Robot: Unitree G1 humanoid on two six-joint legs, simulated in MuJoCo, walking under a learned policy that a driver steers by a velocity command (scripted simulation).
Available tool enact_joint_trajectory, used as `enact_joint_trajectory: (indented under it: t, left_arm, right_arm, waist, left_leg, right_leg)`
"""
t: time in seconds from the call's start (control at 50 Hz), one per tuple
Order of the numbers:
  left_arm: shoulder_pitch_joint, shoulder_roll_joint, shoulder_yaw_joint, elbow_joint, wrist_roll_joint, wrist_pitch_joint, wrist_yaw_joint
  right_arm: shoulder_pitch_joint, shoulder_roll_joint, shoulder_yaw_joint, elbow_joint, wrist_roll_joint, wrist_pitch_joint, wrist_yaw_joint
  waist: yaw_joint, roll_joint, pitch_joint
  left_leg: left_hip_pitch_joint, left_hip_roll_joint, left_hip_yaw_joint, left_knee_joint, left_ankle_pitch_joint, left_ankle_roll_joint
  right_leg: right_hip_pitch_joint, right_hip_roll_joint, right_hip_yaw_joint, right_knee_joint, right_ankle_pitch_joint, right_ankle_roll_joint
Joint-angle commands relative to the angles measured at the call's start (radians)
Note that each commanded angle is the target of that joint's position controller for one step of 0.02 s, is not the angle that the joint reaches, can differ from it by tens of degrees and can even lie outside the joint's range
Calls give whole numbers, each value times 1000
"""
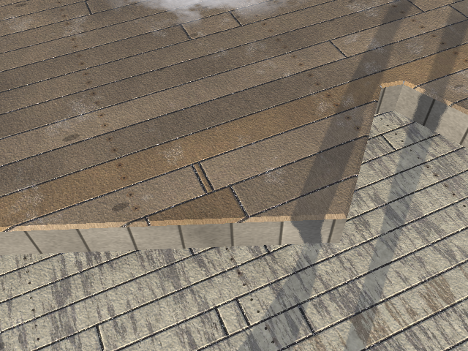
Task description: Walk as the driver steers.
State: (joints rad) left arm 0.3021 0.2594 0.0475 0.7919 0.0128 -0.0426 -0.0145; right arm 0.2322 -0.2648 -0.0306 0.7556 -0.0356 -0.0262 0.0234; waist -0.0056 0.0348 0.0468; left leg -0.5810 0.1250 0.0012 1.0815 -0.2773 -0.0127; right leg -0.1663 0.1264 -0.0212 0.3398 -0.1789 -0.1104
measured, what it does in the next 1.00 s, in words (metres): walks ahead, turning left: left foot, then right foot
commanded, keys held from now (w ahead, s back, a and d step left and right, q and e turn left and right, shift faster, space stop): w+q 0.02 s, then q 0.98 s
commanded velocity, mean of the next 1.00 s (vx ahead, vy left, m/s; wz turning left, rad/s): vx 0.13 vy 0.00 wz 0.44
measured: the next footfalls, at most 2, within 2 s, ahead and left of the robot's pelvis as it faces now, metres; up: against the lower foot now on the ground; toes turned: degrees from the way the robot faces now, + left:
left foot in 0.30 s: +0.29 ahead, +0.11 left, +0.00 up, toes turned +9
right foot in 0.82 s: +0.31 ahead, -0.07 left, +0.00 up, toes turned +31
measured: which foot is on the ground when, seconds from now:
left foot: up 0.00-0.28, down 0.30-0.84, up 0.86-1.00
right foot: down 0.00-0.30, up 0.32-0.80, down 0.82-1.00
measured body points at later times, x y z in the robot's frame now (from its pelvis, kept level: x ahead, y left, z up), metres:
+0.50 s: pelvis +0.18 +0.04 -0.01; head +0.22 +0.07 +0.44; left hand +0.25 +0.32 -0.13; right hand +0.33 -0.21 -0.12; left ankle +0.25 +0.11 -0.74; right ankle +0.20 -0.10 -0.66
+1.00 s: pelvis +0.23 -0.01 +0.00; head +0.26 -0.02 +0.45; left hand +0.19 +0.29 -0.09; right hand +0.46 -0.21 -0.13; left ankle +0.16 +0.09 -0.66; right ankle +0.27 -0.09 -0.74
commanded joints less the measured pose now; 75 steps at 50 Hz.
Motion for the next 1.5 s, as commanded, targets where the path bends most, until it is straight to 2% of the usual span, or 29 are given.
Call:
enact_joint_trajectory:
  t: [0.02,0.12,0.2,0.28,0.3,0.32,0.34,0.38,0.42,0.5,0.62,0.74,0.8,0.82,0.84,0.86,0.88,0.92,1.0,1.08,1.24,1.3,1.34,1.36,1.38,1.4,1.42,1.46,1.5]
  left_arm:
    - [45,128,28,-26,0,-34,0]
    - [46,108,12,8,4,-44,14]
    - [64,112,8,37,1,-34,39]
    - [17,160,23,37,-2,-17,56]
    - [3,154,19,6,-10,-22,57]
    - [119,48,0,-29,-29,-21,50]
    - [109,101,0,-11,13,-8,46]
    - [-4,112,2,-25,13,1,40]
    - [-33,109,4,-40,31,35,37]
    - [-4,74,-5,-41,20,70,40]
    - [-126,96,3,-77,13,80,49]
    - [-125,99,-1,-85,-10,52,60]
    - [-26,99,0,-64,-18,33,71]
    - [6,124,7,-56,-10,25,79]
    - [-28,208,23,-75,5,25,87]
    - [-134,277,37,-114,19,32,82]
    - [-114,221,30,-103,20,36,75]
    - [-172,134,6,-118,5,36,65]
    - [-109,135,9,-112,10,40,63]
    - [7,173,32,-71,14,29,53]
    - [42,193,57,-22,22,-14,24]
    - [36,197,59,0,17,-11,11]
    - [12,167,46,8,1,-4,6]
    - [2,98,19,-9,9,-4,3]
    - [-54,23,-4,-89,20,-7,-8]
    - [-64,136,24,-69,35,2,-4]
    - [-69,155,32,-58,17,-2,-16]
    - [-27,140,30,-12,11,-10,-28]
    - [23,119,24,15,30,6,-32]
  right_arm:
    - [30,-79,-24,-24,7,10,10]
    - [-48,-41,-13,-29,18,-2,11]
    - [-94,-43,-10,-43,4,-6,15]
    - [159,-99,-36,26,-10,-28,6]
    - [247,-168,-56,38,-17,-37,-2]
    - [207,-279,-88,16,5,-24,-12]
    - [216,-251,-91,9,62,-17,-8]
    - [76,-138,-63,-14,53,8,-21]
    - [45,-102,-51,-10,45,22,-25]
    - [28,-163,-71,-12,24,26,-17]
    - [38,-182,-86,-16,20,55,-23]
    - [23,-186,-96,-16,9,68,-18]
    - [-23,-179,-94,-21,19,74,-13]
    - [-30,-161,-89,-26,30,72,-16]
    - [27,-94,-73,-30,38,68,-19]
    - [21,-113,-80,-37,30,62,-26]
    - [4,-191,-97,-29,-4,61,-26]
    - [52,-168,-98,7,0,73,-14]
    - [17,-143,-83,3,15,95,13]
    - [-103,-140,-72,-39,5,99,39]
    - [-218,-93,-46,-91,5,70,65]
    - [-175,-81,-35,-79,3,51,57]
    - [22,-89,-39,1,-13,29,38]
    - [174,-148,-58,50,-26,14,23]
    - [243,-286,-80,36,-10,5,8]
    - [196,-278,-80,36,7,7,-5]
    - [126,-213,-58,25,10,6,-7]
    - [51,-133,-31,17,8,-10,-10]
    - [44,-133,-26,26,21,-28,-13]
  waist:
    - [4,-61,-16]
    - [20,-88,9]
    - [41,-108,-3]
    - [-71,-104,-117]
    - [-115,-24,-196]
    - [-13,252,-320]
    - [-50,76,-421]
    - [-14,-55,-158]
    - [16,-44,-77]
    - [28,15,-125]
    - [-28,80,-97]
    - [-33,106,-96]
    - [25,105,-93]
    - [39,68,-89]
    - [-8,-116,-98]
    - [-13,-274,-31]
    - [-18,-161,-35]
    - [-55,-113,-29]
    - [-6,-166,-43]
    - [76,-194,-29]
    - [86,-175,20]
    - [46,-179,20]
    - [-55,-84,-43]
    - [-123,89,-142]
    - [-142,323,-157]
    - [-126,157,-74]
    - [-77,83,-7]
    - [-16,50,25]
    - [13,86,-16]
  left_leg:
    - [-58,11,3,-77,128,7]
    - [-8,-67,13,-293,258,29]
    - [58,-120,79,-441,257,59]
    - [311,-197,79,-641,229,140]
    - [515,-51,-87,-642,613,204]
    - [809,269,-507,-568,1256,426]
    - [801,267,-538,-621,1211,477]
    - [530,163,-385,-716,804,388]
    - [379,66,-315,-771,658,310]
    - [315,7,-291,-786,487,268]
    - [334,-14,-430,-839,-21,223]
    - [359,-20,-522,-787,88,207]
    - [304,-55,-544,-741,138,156]
    - [237,-102,-512,-704,35,106]
    - [150,-203,-377,-529,-182,46]
    - [-3,-343,-138,-303,-266,16]
    - [51,-238,-135,-124,-249,3]
    - [80,-232,-122,19,-163,-6]
    - [-4,-203,-64,65,-125,-46]
    - [-76,-153,-52,-89,-93,-47]
    - [69,-108,31,-366,-115,28]
    - [248,-142,81,-517,-99,77]
    - [575,-191,93,-675,11,106]
    - [781,-49,-112,-766,-132,128]
    - [892,247,-610,-925,-383,223]
    - [780,275,-622,-920,-308,282]
    - [712,211,-490,-894,-199,262]
    - [642,94,-296,-905,99,195]
    - [605,60,-220,-916,288,191]
  right_leg:
    - [52,-285,160,-193,366,-111]
    - [97,-270,-11,-149,700,-34]
    - [188,-286,-51,-51,821,-7]
    - [208,-276,-72,382,890,25]
    - [35,-204,-104,669,526,53]
    - [-323,17,-91,1063,-424,114]
    - [-370,-37,81,1113,-395,114]
    - [-405,-125,89,1011,-293,122]
    - [-343,-145,75,878,-258,134]
    - [-291,-127,55,734,-215,152]
    - [-347,-128,86,567,-173,165]
    - [-241,-75,99,380,-228,132]
    - [-58,-52,91,114,-160,98]
    - [40,-101,125,-28,-108,83]
    - [103,-317,333,-145,-208,31]
    - [25,-500,560,-193,-135,-74]
    - [-46,-512,478,-133,56,-120]
    - [-57,-386,273,-77,228,-78]
    - [87,-336,138,-19,415,-73]
    - [209,-386,205,-132,-118,-84]
    - [137,-431,100,-183,-221,-67]
    - [41,-421,44,-134,-109,-56]
    - [-126,-363,-65,70,4,-20]
    - [-259,-280,-165,342,-62,22]
    - [-576,-142,-165,625,-406,66]
    - [-630,-178,-23,744,-371,54]
    - [-614,-220,19,753,-264,41]
    - [-536,-246,15,697,-124,52]
    - [-474,-235,-5,711,-58,78]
